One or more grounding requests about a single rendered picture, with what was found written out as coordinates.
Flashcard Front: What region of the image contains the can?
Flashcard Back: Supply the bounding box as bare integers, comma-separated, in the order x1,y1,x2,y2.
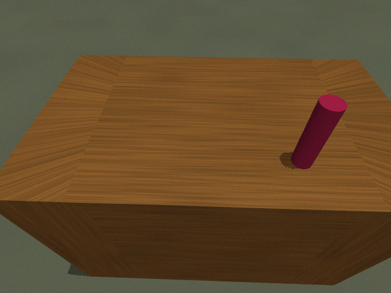
291,95,348,169

